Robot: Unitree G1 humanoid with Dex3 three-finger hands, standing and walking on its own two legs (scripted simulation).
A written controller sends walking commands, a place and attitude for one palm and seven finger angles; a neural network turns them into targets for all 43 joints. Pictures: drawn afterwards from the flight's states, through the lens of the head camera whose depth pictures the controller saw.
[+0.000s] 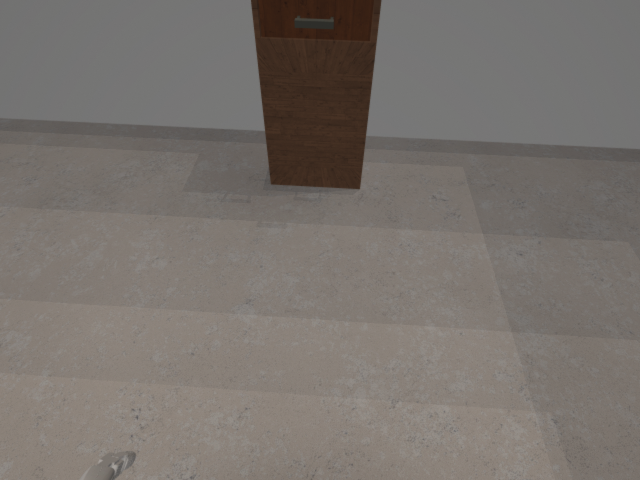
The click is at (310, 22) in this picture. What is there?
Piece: drawer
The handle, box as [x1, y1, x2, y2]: [294, 16, 333, 28]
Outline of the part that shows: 294,20 295,27 333,28 333,17 329,19 300,18 299,16 297,16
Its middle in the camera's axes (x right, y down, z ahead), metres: -0.02 -0.74 +1.32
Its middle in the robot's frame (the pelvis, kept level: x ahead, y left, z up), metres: +1.49 +0.10 +0.00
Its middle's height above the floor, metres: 0.77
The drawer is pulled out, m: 0.00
